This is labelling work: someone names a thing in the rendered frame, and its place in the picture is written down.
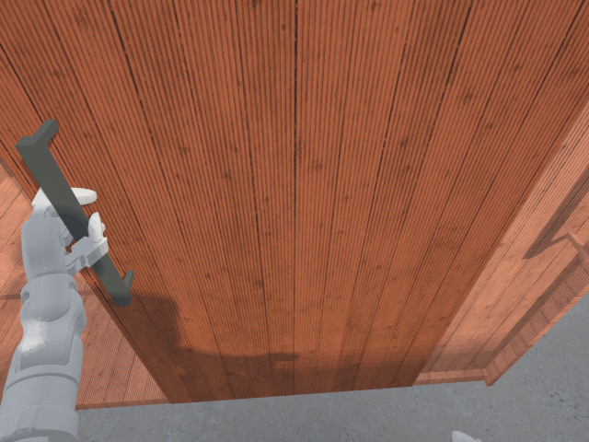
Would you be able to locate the wardrobe door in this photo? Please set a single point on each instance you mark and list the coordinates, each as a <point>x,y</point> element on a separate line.
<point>305,190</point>
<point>530,264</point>

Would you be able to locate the left robot forearm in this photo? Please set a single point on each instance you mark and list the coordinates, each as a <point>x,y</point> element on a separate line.
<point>39,396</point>

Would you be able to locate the left robot hand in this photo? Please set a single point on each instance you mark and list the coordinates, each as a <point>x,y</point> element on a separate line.
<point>44,237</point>

